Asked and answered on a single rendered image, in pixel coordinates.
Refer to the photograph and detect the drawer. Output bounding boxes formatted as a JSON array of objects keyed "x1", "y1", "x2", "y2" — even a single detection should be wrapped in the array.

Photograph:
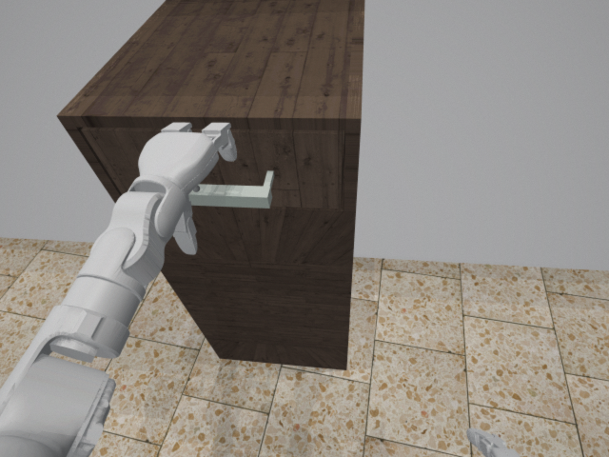
[{"x1": 81, "y1": 128, "x2": 345, "y2": 209}]

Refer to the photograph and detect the robot right hand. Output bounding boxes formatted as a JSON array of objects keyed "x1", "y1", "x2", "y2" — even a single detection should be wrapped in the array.
[{"x1": 466, "y1": 428, "x2": 520, "y2": 457}]

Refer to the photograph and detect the cabinet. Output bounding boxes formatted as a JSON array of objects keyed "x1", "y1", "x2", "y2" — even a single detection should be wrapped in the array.
[{"x1": 56, "y1": 0, "x2": 365, "y2": 370}]

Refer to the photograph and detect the left robot upper arm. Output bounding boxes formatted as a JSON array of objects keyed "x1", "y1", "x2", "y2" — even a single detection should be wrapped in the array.
[{"x1": 0, "y1": 353, "x2": 116, "y2": 457}]

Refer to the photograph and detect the handle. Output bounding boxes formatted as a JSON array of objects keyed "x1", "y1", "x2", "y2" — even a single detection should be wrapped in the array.
[{"x1": 188, "y1": 170, "x2": 274, "y2": 209}]

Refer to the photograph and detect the robot left forearm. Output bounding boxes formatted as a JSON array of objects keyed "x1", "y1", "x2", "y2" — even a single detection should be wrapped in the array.
[{"x1": 0, "y1": 175, "x2": 187, "y2": 416}]

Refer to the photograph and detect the robot left hand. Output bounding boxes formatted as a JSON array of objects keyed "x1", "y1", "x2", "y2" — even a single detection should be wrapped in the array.
[{"x1": 138, "y1": 123, "x2": 237, "y2": 255}]

